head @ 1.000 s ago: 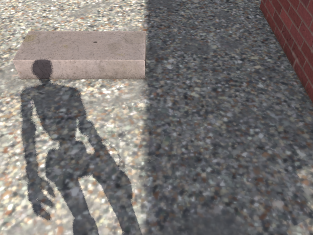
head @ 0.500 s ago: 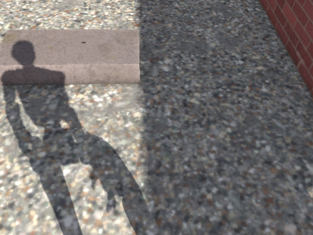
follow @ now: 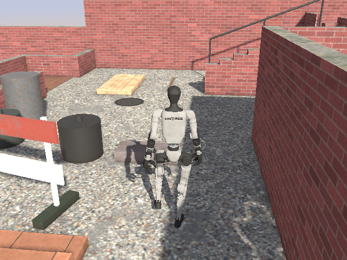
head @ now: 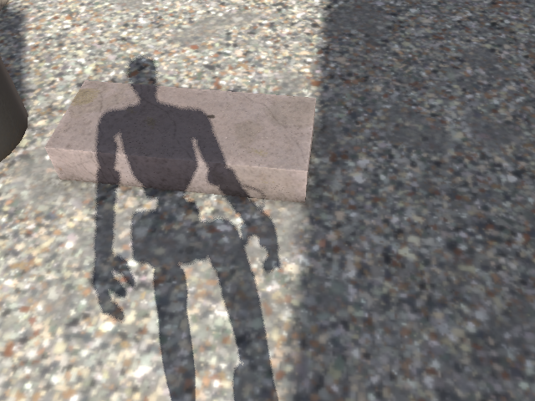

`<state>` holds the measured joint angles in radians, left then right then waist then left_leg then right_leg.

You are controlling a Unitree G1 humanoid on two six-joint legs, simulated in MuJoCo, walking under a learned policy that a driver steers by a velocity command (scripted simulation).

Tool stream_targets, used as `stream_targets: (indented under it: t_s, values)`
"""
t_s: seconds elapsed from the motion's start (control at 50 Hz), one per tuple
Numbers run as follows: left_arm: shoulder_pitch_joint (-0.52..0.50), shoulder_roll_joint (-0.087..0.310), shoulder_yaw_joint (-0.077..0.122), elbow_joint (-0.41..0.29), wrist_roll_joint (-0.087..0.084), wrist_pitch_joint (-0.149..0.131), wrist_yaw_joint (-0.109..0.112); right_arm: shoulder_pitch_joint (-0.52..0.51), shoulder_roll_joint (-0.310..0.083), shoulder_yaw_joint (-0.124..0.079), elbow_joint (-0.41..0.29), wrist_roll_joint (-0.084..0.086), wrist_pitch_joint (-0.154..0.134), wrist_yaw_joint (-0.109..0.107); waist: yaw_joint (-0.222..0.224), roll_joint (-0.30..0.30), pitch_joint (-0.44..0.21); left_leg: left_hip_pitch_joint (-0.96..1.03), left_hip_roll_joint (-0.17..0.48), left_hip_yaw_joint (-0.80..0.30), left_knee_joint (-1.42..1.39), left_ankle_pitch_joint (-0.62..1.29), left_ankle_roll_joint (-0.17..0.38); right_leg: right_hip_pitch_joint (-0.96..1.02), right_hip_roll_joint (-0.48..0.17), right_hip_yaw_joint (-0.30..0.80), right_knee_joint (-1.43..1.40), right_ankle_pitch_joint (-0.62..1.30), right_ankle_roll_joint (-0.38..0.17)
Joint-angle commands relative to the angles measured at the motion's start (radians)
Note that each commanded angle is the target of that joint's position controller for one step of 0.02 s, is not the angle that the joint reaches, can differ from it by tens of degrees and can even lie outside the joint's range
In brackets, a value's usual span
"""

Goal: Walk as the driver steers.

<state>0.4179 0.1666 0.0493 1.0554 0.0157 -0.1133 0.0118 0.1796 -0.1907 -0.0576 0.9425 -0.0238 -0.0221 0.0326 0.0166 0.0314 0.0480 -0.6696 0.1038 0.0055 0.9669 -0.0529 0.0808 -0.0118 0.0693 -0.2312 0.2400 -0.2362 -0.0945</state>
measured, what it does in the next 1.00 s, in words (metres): walks ahead, turning left: left foot, then right foot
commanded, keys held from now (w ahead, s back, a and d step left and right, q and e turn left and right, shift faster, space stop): w+q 0.86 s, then q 0.14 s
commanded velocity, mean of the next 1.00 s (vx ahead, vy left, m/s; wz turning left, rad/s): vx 0.48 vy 0.00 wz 0.56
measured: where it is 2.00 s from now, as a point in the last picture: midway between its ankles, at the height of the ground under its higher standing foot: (217, 347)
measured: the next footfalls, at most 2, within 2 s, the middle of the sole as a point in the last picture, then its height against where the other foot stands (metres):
left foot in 0.22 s outside the picture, level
right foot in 0.76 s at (269, 337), level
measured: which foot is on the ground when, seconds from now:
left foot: up 0.00-0.20, down 0.22-0.76, up 0.78-1.00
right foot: down 0.00-0.24, up 0.26-0.74, down 0.76-1.00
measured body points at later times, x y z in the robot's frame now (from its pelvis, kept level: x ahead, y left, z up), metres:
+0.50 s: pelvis +0.27 +0.06 +0.00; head +0.30 +0.08 +0.45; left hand +0.36 +0.34 -0.12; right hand +0.35 -0.20 -0.13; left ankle +0.23 +0.08 -0.74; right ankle +0.41 -0.10 -0.66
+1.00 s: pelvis +0.55 +0.10 +0.00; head +0.59 +0.11 +0.45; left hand +0.47 +0.37 -0.11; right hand +0.80 -0.07 -0.13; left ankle +0.49 +0.21 -0.66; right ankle +0.62 +0.03 -0.74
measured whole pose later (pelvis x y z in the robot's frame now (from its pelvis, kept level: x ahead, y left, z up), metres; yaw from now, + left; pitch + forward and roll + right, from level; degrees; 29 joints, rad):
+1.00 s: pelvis +0.55 +0.10 +0.00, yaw +35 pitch +1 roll +0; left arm 0.27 0.25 0.04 0.81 0.02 -0.09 0.00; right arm 0.22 -0.31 -0.07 0.79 -0.03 0.00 0.03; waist 0.00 0.05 0.07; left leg -0.56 0.00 -0.03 1.12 -0.31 0.05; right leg -0.20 0.00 -0.13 0.36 -0.18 -0.05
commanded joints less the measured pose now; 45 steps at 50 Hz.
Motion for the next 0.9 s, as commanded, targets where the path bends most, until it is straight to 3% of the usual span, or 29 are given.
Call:
stream_targets:
  t_s: [0.02,0.08,0.12,0.18,0.2,0.22,0.24,0.26,0.28,0.3,0.32,0.34,0.38,0.44,0.54,0.64,0.68,0.7,0.72,0.74,0.76,0.78,0.8,0.82,0.84,0.86,0.9]
  values:
    - [0.037,0.095,0.008,-0.039,-0.003,-0.013,0.010,-0.087,-0.003,0.010,-0.074,0.004,-0.008,0.010,0.001,-0.088,0.070,0.014,-0.024,0.074,-0.161,0.088,-0.006,-0.062,-0.263,0.063,-0.098,0.477,-0.001]
    - [0.096,0.113,0.009,-0.020,-0.001,-0.006,0.022,-0.173,-0.003,0.016,-0.112,-0.001,-0.010,0.014,0.027,-0.091,0.077,0.024,-0.052,0.136,-0.286,0.069,0.015,0.047,-0.292,0.024,-0.065,0.599,-0.001]
    - [0.099,0.130,0.011,-0.016,0.001,0.001,0.031,-0.168,-0.017,0.010,-0.120,-0.005,-0.011,0.013,0.011,-0.104,0.056,0.076,-0.093,0.169,-0.327,0.004,0.046,0.112,-0.309,-0.009,0.008,0.816,0.004]
    - [0.059,0.175,0.026,-0.029,0.008,0.018,0.044,-0.023,-0.061,-0.013,-0.085,-0.009,-0.008,0.006,-0.070,-0.159,-0.033,0.242,-0.175,0.196,-0.335,-0.152,0.115,0.159,-0.335,-0.040,0.253,1.136,0.001]
    - [0.042,0.189,0.031,-0.042,0.010,0.026,0.039,0.066,-0.087,-0.026,-0.058,-0.011,-0.011,0.003,-0.107,-0.160,-0.084,0.343,-0.197,0.183,-0.373,-0.187,0.141,0.137,-0.341,-0.036,0.406,1.097,-0.010]
    - [0.015,0.199,0.036,-0.058,0.006,0.030,0.028,0.187,-0.120,-0.045,-0.022,-0.020,-0.018,-0.004,-0.173,-0.117,-0.139,0.522,-0.199,0.138,-0.484,-0.165,0.172,0.035,-0.326,-0.047,0.636,0.919,0.002]
    - [0.002,0.151,0.027,-0.095,0.005,0.028,0.018,0.249,-0.207,-0.073,-0.013,-0.027,-0.020,-0.015,-0.190,0.007,-0.209,0.736,0.016,-0.139,-0.510,-0.234,0.233,-0.212,-0.260,-0.037,0.952,0.352,0.023]
    - [-0.003,0.092,0.021,-0.182,-0.013,0.021,-0.003,0.205,-0.285,-0.089,-0.039,-0.017,-0.010,-0.011,-0.109,0.190,-0.253,0.947,0.246,-0.725,-0.648,-0.205,0.407,-0.634,-0.021,0.099,1.272,-0.322,0.072]
    - [-0.128,0.148,0.026,-0.207,-0.002,0.007,-0.009,0.201,-0.257,-0.081,-0.033,0.005,-0.002,-0.015,-0.128,0.003,-0.171,0.888,0.227,-0.650,-0.710,-0.215,0.370,-0.751,-0.094,0.263,1.250,-0.215,0.058]
    - [-0.159,0.146,0.023,-0.227,-0.012,-0.007,-0.015,0.150,-0.214,-0.068,-0.035,0.010,-0.004,-0.021,-0.094,-0.026,-0.080,0.778,0.208,-0.536,-0.731,-0.152,0.325,-0.755,-0.132,0.263,1.170,-0.116,0.055]
    - [-0.136,0.145,0.025,-0.211,-0.012,-0.010,-0.011,0.111,-0.168,-0.056,-0.038,0.009,-0.011,-0.024,-0.042,-0.105,-0.025,0.672,0.160,-0.442,-0.744,-0.011,0.274,-0.697,-0.164,0.259,1.075,-0.071,0.061]
    - [-0.126,0.139,0.025,-0.209,0.007,0.005,-0.009,0.086,-0.147,-0.048,-0.044,0.015,-0.020,-0.031,-0.010,-0.111,-0.016,0.606,0.108,-0.361,-0.746,0.089,0.243,-0.639,-0.181,0.262,1.015,-0.062,0.076]
    - [-0.104,0.123,0.023,-0.212,0.033,0.045,-0.017,0.093,-0.139,-0.038,-0.046,0.026,-0.043,-0.036,0.017,-0.070,-0.037,0.551,0.050,-0.281,-0.749,0.224,0.223,-0.568,-0.191,0.256,0.942,-0.059,0.108]
    - [-0.190,0.118,0.019,-0.256,0.033,0.073,-0.027,0.160,-0.183,-0.044,-0.039,0.030,-0.056,-0.035,0.003,-0.028,-0.026,0.531,0.003,-0.234,-0.749,0.325,0.193,-0.611,-0.187,0.223,0.839,0.014,0.141]
    - [-0.403,0.135,0.013,-0.343,0.026,0.079,-0.034,0.282,-0.187,-0.042,-0.040,0.024,-0.047,-0.033,-0.077,0.029,-0.008,0.632,-0.013,-0.269,-0.738,0.343,0.135,-0.723,-0.159,0.214,0.637,0.169,0.146]
    - [-0.555,0.138,-0.006,-0.415,0.017,0.063,-0.042,0.337,-0.202,-0.042,-0.053,0.012,-0.043,-0.043,-0.122,0.047,0.005,0.744,0.009,-0.326,-0.691,0.370,0.148,-0.731,-0.106,0.217,0.442,0.204,0.122]
    - [-0.556,0.156,-0.007,-0.434,0.010,0.054,-0.042,0.322,-0.219,-0.046,-0.065,0.008,-0.045,-0.051,-0.107,0.059,0.006,0.757,0.028,-0.354,-0.665,0.402,0.135,-0.661,-0.092,0.232,0.363,0.199,0.099]
    - [-0.515,0.170,-0.004,-0.430,0.008,0.049,-0.038,0.293,-0.231,-0.049,-0.075,0.007,-0.046,-0.054,-0.078,0.064,0.001,0.734,0.030,-0.358,-0.645,0.433,0.115,-0.575,-0.081,0.237,0.319,0.180,0.085]
    - [-0.428,0.190,0.003,-0.408,0.005,0.044,-0.031,0.246,-0.247,-0.053,-0.090,0.007,-0.050,-0.053,-0.032,0.066,-0.025,0.688,0.017,-0.343,-0.589,0.536,0.088,-0.431,-0.056,0.233,0.283,0.144,0.067]
    - [-0.302,0.223,0.016,-0.369,0.003,0.037,-0.019,0.222,-0.262,-0.057,-0.098,0.006,-0.054,-0.046,0.017,0.053,-0.092,0.662,-0.012,-0.331,-0.463,0.636,0.065,-0.267,-0.028,0.222,0.269,0.114,0.050]
    - [-0.146,0.248,0.027,-0.335,0.009,0.026,-0.005,0.198,-0.261,-0.057,-0.106,0.014,-0.061,-0.036,0.098,0.016,-0.178,0.573,-0.069,-0.297,-0.260,0.566,0.043,-0.046,-0.075,0.250,0.221,0.152,0.026]
    - [0.010,0.322,0.043,-0.330,0.038,0.022,0.015,0.218,-0.170,-0.033,-0.143,0.023,-0.066,-0.027,0.135,-0.103,-0.337,0.430,-0.137,-0.233,0.028,0.186,0.032,0.186,-0.318,0.486,0.216,-0.043,-0.012]
    - [-0.052,0.388,0.058,-0.341,0.054,0.032,0.008,0.366,-0.106,-0.022,-0.164,0.058,-0.056,-0.031,0.018,-0.371,-0.416,0.139,-0.279,-0.146,0.279,-0.528,0.005,0.337,-0.544,0.972,0.081,-0.064,-0.132]
    - [-0.128,0.287,0.046,-0.359,0.031,0.044,0.001,0.329,-0.191,-0.027,-0.131,0.015,-0.038,-0.040,-0.003,-0.180,-0.290,0.064,-0.172,-0.149,0.343,-0.437,0.016,0.199,-0.503,0.968,0.049,-0.214,-0.119]
    - [-0.193,0.204,0.025,-0.365,0.021,0.045,-0.002,0.254,-0.193,-0.029,-0.134,0.006,-0.031,-0.030,-0.008,-0.084,-0.149,0.070,-0.133,-0.127,0.309,-0.333,0.009,0.048,-0.453,0.787,0.025,-0.204,-0.098]
    - [-0.211,0.172,0.016,-0.355,0.023,0.042,-0.005,0.216,-0.177,-0.025,-0.140,0.004,-0.027,-0.022,-0.016,-0.045,-0.084,0.090,-0.102,-0.114,0.266,-0.286,0.001,-0.045,-0.403,0.651,-0.003,-0.095,-0.077]
    - [-0.188,0.169,0.011,-0.327,0.013,0.028,-0.001,0.206,-0.160,-0.025,-0.146,-0.012,-0.002,-0.007,-0.038,-0.109,-0.035,0.137,-0.077,-0.091,0.229,-0.286,-0.021,-0.140,-0.355,0.458,-0.014,0.265,-0.060]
